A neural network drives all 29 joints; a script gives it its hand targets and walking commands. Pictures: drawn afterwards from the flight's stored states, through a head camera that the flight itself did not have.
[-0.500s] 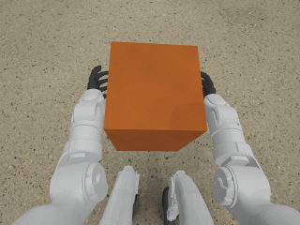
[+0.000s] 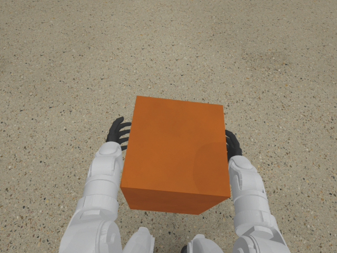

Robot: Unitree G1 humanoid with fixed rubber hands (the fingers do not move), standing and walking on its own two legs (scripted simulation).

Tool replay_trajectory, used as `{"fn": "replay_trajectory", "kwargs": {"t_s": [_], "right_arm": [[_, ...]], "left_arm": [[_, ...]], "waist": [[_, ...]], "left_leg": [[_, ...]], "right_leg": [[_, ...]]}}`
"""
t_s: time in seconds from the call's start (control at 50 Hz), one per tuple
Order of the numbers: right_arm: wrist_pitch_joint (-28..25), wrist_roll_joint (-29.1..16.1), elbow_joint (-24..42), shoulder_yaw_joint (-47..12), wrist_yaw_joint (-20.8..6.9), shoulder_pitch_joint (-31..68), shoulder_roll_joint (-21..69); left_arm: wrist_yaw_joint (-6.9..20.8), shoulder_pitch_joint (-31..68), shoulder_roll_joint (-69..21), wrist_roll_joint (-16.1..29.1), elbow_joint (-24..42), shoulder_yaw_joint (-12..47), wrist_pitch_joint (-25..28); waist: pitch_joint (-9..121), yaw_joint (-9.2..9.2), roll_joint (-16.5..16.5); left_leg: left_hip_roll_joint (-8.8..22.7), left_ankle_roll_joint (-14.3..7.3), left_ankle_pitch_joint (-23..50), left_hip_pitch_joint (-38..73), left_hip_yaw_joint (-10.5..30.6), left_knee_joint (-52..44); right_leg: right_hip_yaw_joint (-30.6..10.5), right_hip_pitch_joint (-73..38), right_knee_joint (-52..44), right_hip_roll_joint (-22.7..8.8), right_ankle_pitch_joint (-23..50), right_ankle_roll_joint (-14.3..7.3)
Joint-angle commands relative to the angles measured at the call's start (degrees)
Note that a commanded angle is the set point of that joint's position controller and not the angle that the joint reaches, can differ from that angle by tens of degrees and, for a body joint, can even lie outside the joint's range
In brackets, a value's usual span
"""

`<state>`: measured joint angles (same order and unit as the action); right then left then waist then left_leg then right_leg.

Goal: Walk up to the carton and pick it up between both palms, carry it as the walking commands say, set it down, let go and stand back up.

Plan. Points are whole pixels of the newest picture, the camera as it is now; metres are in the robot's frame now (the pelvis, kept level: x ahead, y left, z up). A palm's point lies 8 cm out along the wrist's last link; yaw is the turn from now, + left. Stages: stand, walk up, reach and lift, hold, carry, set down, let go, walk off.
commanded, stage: reach and lift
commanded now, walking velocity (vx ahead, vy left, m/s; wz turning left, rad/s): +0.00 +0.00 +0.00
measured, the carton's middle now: (171, 162) +0.35 +0.00 -0.08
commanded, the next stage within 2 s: none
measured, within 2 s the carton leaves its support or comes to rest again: neither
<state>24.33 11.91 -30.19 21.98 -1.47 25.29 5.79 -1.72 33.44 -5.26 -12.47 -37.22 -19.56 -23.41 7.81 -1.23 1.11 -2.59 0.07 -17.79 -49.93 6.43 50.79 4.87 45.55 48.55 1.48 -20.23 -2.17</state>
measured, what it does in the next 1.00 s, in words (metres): stands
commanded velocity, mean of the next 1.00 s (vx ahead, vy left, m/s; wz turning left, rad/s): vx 0.00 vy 0.00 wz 0.00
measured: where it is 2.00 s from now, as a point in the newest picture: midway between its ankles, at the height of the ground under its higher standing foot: outside the picture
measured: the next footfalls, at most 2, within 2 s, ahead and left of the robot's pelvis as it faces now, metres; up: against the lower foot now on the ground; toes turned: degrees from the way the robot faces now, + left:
none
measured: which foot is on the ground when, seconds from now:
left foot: down 0.00-1.00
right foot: down 0.00-1.00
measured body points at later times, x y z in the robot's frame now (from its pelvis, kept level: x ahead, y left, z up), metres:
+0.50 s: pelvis +0.00 -0.01 +0.03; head -0.02 +0.01 +0.48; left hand +0.33 +0.15 +0.05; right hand +0.32 -0.16 +0.04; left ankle +0.06 +0.11 -0.69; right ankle +0.03 -0.11 -0.69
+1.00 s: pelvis -0.01 -0.01 +0.04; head -0.08 +0.01 +0.48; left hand +0.31 +0.16 +0.09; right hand +0.31 -0.15 +0.09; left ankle +0.06 +0.11 -0.69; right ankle +0.03 -0.11 -0.69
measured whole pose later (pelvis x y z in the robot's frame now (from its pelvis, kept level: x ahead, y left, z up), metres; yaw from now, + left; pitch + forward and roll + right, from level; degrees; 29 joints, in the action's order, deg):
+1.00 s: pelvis -0.01 -0.01 +0.04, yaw +1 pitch -5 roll -1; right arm 40.6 11.1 -24.0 19.0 -0.2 20.8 7.5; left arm -1.1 25.2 -5.3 -12.4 -28.2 -16.5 -39.0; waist 4.9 -1.1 -1.5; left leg -2.6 0.1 -12.8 -17.7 6.7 35.1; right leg 4.3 13.7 33.7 1.3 -15.5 -2.2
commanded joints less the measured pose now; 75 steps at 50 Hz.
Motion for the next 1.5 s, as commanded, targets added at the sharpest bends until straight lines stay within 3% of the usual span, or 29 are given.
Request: {"fn": "replay_trajectory", "kwargs": {"t_s": [0.0, 0.04, 0.08, 0.14, 0.16, 0.26, 0.3, 0.32, 0.36, 0.38, 0.4, 0.5, 0.54, 0.58, 0.68, 0.76, 0.8, 0.82, 0.84, 0.96, 1.08, 1.18, 1.24, 1.3, 1.38, 1.4, 1.42, 1.46, 1.48], "right_arm": [[-2.76, -13.07, 13.58, -39.37, -10.44, 38.87, 56.64], [-0.39, -12.16, 11.77, -38.70, -10.41, 31.03, 58.44], [0.32, -9.48, 7.40, -33.99, -10.41, 27.07, 53.70], [1.39, -11.96, 12.58, -39.43, -9.95, 28.74, 58.01], [1.00, -12.43, 14.10, -39.25, -9.73, 29.38, 56.48], [2.43, -12.56, 12.10, -38.78, -9.93, 32.12, 58.95], [3.71, -11.55, 10.16, -37.58, -9.04, 32.67, 58.22], [4.04, -11.20, 11.51, -37.37, -8.86, 32.21, 59.19], [4.82, -10.04, 9.20, -36.38, -8.75, 33.82, 56.53], [5.22, -11.98, 12.01, -37.79, -9.08, 35.83, 58.98], [5.87, -11.70, 12.25, -37.78, -8.61, 36.17, 59.32], [7.72, -13.85, 13.84, -39.54, -8.98, 39.57, 60.68], [8.32, -14.63, 15.53, -39.85, -8.56, 41.05, 59.59], [10.07, -13.83, 15.04, -38.97, -8.95, 43.07, 59.55], [10.98, -15.40, 15.96, -39.44, -9.63, 47.21, 58.86], [11.84, -12.97, 11.50, -35.60, -11.29, 47.91, 56.81], [12.16, -13.68, 12.63, -35.48, -11.38, 46.93, 56.34], [12.61, -14.28, 14.09, -37.24, -11.67, 49.07, 58.16], [13.41, -14.27, 12.36, -36.45, -11.42, 46.76, 56.88], [14.31, -13.61, 13.53, -35.09, -11.86, 50.38, 55.29], [15.07, -13.77, 15.64, -36.37, -11.54, 48.92, 54.58], [14.67, -15.27, 18.76, -38.68, -11.30, 44.37, 56.47], [15.65, -16.29, 18.17, -41.26, -10.72, 40.00, 59.14], [15.43, -15.68, 20.63, -40.88, -11.01, 37.87, 57.62], [16.84, -14.25, 18.07, -40.00, -10.51, 30.96, 55.33], [16.71, -14.71, 18.88, -40.20, -10.67, 32.14, 56.87], [16.75, -15.21, 18.25, -40.96, -10.87, 31.98, 58.24], [16.80, -15.27, 20.97, -42.06, -10.32, 29.71, 56.60], [16.91, -14.89, 18.81, -41.27, -10.73, 27.95, 57.22]], "left_arm": [[14.49, 20.25, -66.80, 13.12, 8.29, 38.36, 0.10], [13.69, 11.86, -64.53, 10.55, 8.30, 37.01, -1.73], [13.90, 10.46, -63.22, 8.82, 3.29, 33.45, -2.71], [14.29, 10.53, -62.62, 10.47, 8.32, 35.11, -3.12], [14.39, 12.54, -62.75, 12.19, 9.83, 37.40, -3.21], [14.66, 16.72, -60.68, 11.34, 10.80, 36.04, -4.01], [15.42, 17.06, -61.11, 10.40, 8.77, 34.17, -5.42], [16.12, 19.84, -62.48, 11.77, 10.36, 36.61, -5.76], [16.24, 17.13, -61.73, 9.86, 5.92, 32.48, -6.67], [16.38, 21.41, -62.12, 12.76, 10.87, 36.99, -6.71], [16.97, 20.10, -61.22, 11.27, 8.05, 34.73, -7.48], [16.83, 24.73, -61.10, 14.41, 15.37, 37.30, -8.15], [16.96, 24.27, -64.01, 14.35, 12.33, 37.96, -9.66], [16.65, 23.40, -62.30, 14.20, 11.85, 36.01, -10.87], [17.35, 26.27, -65.38, 15.44, 9.92, 37.20, -12.89], [16.95, 33.80, -67.29, 17.36, 12.89, 39.18, -13.19], [16.50, 32.32, -68.05, 16.57, 13.41, 39.54, -14.42], [16.48, 32.95, -67.25, 17.05, 15.93, 39.32, -14.58], [16.42, 33.28, -66.95, 16.89, 16.08, 39.79, -14.76], [17.00, 34.79, -64.94, 15.57, 13.78, 36.70, -16.07], [17.04, 28.13, -65.06, 14.79, 10.59, 34.23, -17.09], [16.74, 28.45, -65.42, 16.69, 18.20, 38.50, -16.52], [16.72, 24.38, -62.27, 15.80, 19.33, 37.96, -16.47], [15.87, 24.37, -64.98, 16.36, 22.17, 40.11, -16.85], [15.59, 16.31, -59.84, 14.73, 19.23, 37.32, -18.18], [15.99, 15.44, -59.88, 13.24, 18.67, 36.15, -18.11], [15.54, 19.74, -59.80, 15.42, 23.62, 38.20, -17.46], [15.55, 14.34, -60.79, 14.73, 21.67, 37.69, -17.91], [15.34, 15.03, -59.52, 15.04, 22.22, 37.82, -18.07]], "waist": [[42.41, 7.27, 0.02], [36.98, 5.82, 0.15], [29.21, 7.43, 0.65], [32.38, 4.88, -3.77], [30.48, 7.09, -3.34], [23.07, 4.74, -2.58], [20.25, 4.80, -0.65], [22.72, 7.51, -0.53], [16.30, 4.28, 1.49], [21.42, 6.37, -2.97], [16.80, 4.34, 0.61], [18.19, 4.59, -4.19], [18.73, 5.72, 0.91], [11.89, 4.94, -4.99], [14.04, 4.97, -0.23], [13.92, 8.30, -1.51], [12.09, 8.97, 2.71], [13.51, 5.00, 2.04], [11.94, 7.38, 1.76], [9.69, 6.10, 1.83], [9.77, 4.70, -0.76], [15.14, 4.84, 1.09], [14.70, 2.97, -3.05], [17.96, 4.15, 2.88], [13.24, 3.27, -2.38], [13.76, 0.98, 1.60], [15.13, 2.51, -3.72], [12.77, 2.06, 1.04], [12.88, 1.76, -1.44]], "left_leg": [[-3.43, 0.40, 30.20, 32.56, 1.58, -7.19], [-3.54, 0.40, 31.46, 36.29, 0.42, -9.40], [-3.13, 1.02, 26.77, 31.86, 0.82, -11.27], [-3.67, -0.63, 23.04, 33.06, 0.28, -14.28], [-3.98, -0.53, 25.38, 35.40, 0.61, -14.06], [-3.28, -1.13, 19.73, 37.21, -0.64, -16.60], [-4.36, -1.04, 12.90, 32.37, -1.48, -17.53], [-3.94, -0.84, 12.06, 34.61, -1.21, -17.96], [-3.58, -1.47, 8.99, 33.65, -1.59, -19.16], [-3.23, -1.74, 11.93, 38.70, -0.71, -18.93], [-3.64, -1.44, 9.00, 36.94, -1.71, -18.99], [-2.60, -1.93, 12.75, 42.61, -0.79, -19.78], [-2.70, -1.57, 9.30, 41.88, -1.43, -20.49], [-1.95, -1.87, 6.33, 40.77, -1.67, -21.09], [-2.34, -0.76, 2.69, 40.87, -1.96, -22.48], [-0.50, -0.30, 0.31, 43.39, -0.38, -23.10], [-0.01, 0.98, -0.39, 44.53, -0.42, -24.03], [-0.87, 0.66, -0.38, 43.24, -0.94, -24.26], [-0.45, 0.37, 1.56, 44.49, -0.75, -24.12], [-0.87, 0.18, -4.28, 41.60, -0.94, -24.86], [-1.64, -0.38, 3.33, 42.39, -1.44, -24.86], [-1.66, 0.37, 10.46, 45.96, -1.13, -23.79], [-2.23, -0.63, 13.79, 46.28, -1.65, -23.53], [-2.09, 0.43, 18.45, 50.47, -1.64, -23.77], [-1.55, 0.16, 17.81, 49.18, -1.14, -25.17], [-2.39, 0.12, 19.29, 49.14, -1.91, -25.49], [-1.66, -0.17, 19.36, 51.09, -1.32, -24.81], [-2.66, 0.26, 19.08, 49.96, -1.66, -25.60], [-1.99, -0.02, 19.79, 50.91, -1.26, -26.12]], "right_leg": [[-10.71, -26.68, -5.81, 3.98, 31.14, 1.82], [-11.32, -28.67, -8.97, 3.79, 33.36, 1.71], [-11.75, -27.09, -10.67, 2.86, 30.64, 1.65], [-13.20, -37.45, -12.28, 1.88, 35.03, 2.60], [-12.44, -36.49, -13.21, 2.36, 37.21, 2.85], [-12.02, -32.63, -16.69, 1.79, 28.36, 2.56], [-12.95, -36.71, -18.11, 0.31, 26.20, 2.29], [-11.88, -37.91, -18.11, 0.88, 24.52, 2.31], [-12.62, -35.56, -19.70, -0.09, 18.90, 1.80], [-11.83, -36.81, -19.67, 0.88, 20.41, 2.37], [-11.81, -35.18, -20.41, 0.23, 17.77, 2.09], [-12.09, -35.94, -20.73, 0.47, 19.32, 2.43], [-11.80, -37.17, -21.55, 0.10, 15.73, 2.01], [-10.91, -33.59, -22.22, 0.60, 10.73, 2.05], [-11.80, -39.05, -23.75, -0.30, 7.29, 1.03], [-10.79, -33.47, -24.05, 0.72, 2.78, 0.23], [-10.50, -35.43, -24.26, 0.32, 3.66, -0.10], [-10.72, -38.93, -24.71, 0.65, 2.80, -0.39], [-10.45, -36.80, -24.70, 0.23, 3.89, 0.08], [-10.51, -38.29, -25.25, 0.25, -0.34, 0.20], [-10.31, -39.92, -25.62, 0.20, 6.25, 0.86], [-11.03, -42.37, -25.25, 0.16, 15.25, 1.40], [-11.37, -42.50, -25.09, -0.08, 19.91, 2.26], [-10.85, -41.80, -24.25, 0.26, 24.95, 1.43], [-11.08, -43.54, -26.42, 0.26, 25.93, 2.11], [-11.35, -43.83, -26.24, 0.17, 26.52, 2.18], [-11.63, -42.28, -25.94, 0.24, 26.95, 2.57], [-11.23, -44.08, -26.31, -0.02, 27.49, 2.14], [-11.46, -43.16, -26.54, 0.25, 28.53, 2.13]]}}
